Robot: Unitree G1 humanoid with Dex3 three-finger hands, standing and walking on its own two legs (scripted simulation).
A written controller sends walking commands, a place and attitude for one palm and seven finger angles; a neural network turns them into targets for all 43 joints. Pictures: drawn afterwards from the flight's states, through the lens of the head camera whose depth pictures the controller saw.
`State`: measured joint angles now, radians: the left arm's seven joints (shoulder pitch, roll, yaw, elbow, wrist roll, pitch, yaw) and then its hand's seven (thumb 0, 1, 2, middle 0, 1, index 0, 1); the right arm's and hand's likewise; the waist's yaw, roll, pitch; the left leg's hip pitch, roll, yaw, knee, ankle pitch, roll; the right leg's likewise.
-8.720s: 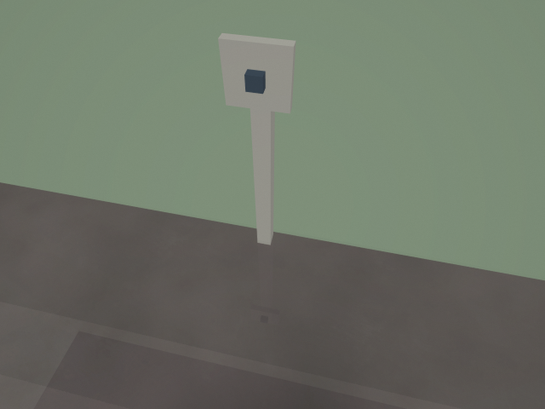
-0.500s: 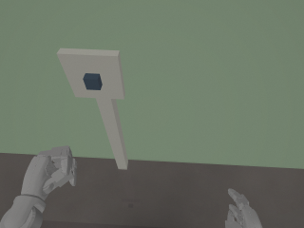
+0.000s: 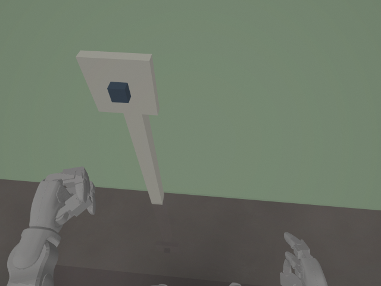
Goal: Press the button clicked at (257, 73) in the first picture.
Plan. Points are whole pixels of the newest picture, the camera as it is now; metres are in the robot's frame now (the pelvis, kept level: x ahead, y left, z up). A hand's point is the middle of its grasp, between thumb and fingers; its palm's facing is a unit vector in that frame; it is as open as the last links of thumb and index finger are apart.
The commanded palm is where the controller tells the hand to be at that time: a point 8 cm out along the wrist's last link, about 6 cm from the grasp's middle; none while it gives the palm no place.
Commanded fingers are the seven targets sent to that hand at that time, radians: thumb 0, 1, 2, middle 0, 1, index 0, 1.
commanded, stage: aim a knuckle at the button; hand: left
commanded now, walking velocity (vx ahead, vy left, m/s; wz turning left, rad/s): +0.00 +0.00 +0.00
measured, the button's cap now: (119, 91) +0.56 +0.23 +0.08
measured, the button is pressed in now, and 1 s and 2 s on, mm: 0 0 0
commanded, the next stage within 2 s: press the button with the knuckle in 1.86 s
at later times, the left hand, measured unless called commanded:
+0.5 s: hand (103, 158) +0.36 +0.22 +0.06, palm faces +0.00 -1.00 -0.03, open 3.1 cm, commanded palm +0.34 +0.27 +0.06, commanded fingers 0.00 0.90 0.90 -1.30 -1.50 -1.30 -1.50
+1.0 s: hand (119, 128) +0.45 +0.21 +0.05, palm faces +0.00 -1.00 -0.02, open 3.1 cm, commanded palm +0.43 +0.26 +0.05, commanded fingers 0.00 0.90 0.90 -1.30 -1.50 -1.30 -1.50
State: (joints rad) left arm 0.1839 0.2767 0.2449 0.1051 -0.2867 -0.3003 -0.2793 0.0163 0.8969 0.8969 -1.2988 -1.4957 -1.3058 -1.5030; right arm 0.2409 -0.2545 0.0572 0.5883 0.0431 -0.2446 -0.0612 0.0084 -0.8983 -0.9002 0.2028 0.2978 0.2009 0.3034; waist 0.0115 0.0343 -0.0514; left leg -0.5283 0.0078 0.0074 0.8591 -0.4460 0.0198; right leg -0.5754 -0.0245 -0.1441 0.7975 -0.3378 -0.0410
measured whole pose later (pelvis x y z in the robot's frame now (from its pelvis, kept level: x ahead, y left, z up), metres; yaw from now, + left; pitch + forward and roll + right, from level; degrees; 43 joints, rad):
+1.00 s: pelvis +0.00 +0.01 -0.01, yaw -3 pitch +15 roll -1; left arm -0.64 0.43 0.37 0.99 -0.17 -0.40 -0.29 0.02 0.90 0.90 -1.30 -1.50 -1.30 -1.50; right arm 0.33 -0.27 0.04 0.65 0.01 -0.04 -0.03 0.00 -0.90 -0.90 0.20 0.30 0.20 0.30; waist -0.09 0.00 -0.07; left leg -0.72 0.01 0.06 0.92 -0.46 0.04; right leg -0.79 -0.02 -0.09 0.85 -0.33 -0.03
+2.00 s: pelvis +0.01 +0.01 -0.01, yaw -4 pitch +17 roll -2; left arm -0.64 0.46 0.41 0.99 -0.16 -0.43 -0.29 0.02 0.90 0.90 -1.30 -1.50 -1.30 -1.50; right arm 0.35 -0.26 0.04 0.61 0.01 0.06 -0.03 0.00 -0.90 -0.90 0.20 0.30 0.20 0.30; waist -0.10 0.00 -0.07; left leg -0.74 0.03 0.06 0.92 -0.48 0.03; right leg -0.81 0.00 -0.09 0.85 -0.34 -0.03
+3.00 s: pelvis -0.01 +0.02 -0.03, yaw -3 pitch +22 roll -3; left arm -0.98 0.63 0.45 1.28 -0.06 -0.42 -0.31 0.05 0.87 0.89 -1.30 -1.50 -1.53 -1.50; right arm 0.37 -0.29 0.08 0.62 -0.01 0.05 -0.04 0.00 -0.90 -0.90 0.20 0.30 0.20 0.30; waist -0.21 0.01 -0.07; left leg -0.93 0.03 0.02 1.03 -0.47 0.05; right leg -0.96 0.00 -0.12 0.90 -0.31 -0.02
